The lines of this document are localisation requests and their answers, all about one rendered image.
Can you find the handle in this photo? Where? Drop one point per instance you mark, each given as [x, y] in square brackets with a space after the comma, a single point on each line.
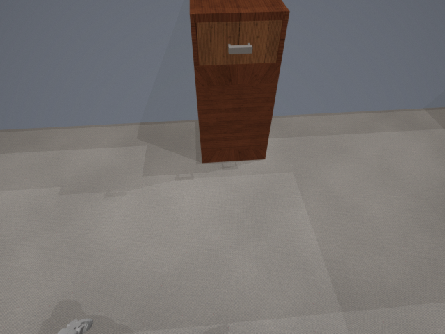
[240, 49]

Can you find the drawer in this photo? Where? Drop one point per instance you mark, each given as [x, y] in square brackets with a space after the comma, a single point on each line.
[213, 39]

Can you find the robot left hand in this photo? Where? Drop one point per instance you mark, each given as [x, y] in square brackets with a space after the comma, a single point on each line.
[77, 327]

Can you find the cabinet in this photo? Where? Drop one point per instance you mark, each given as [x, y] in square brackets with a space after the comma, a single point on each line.
[235, 102]

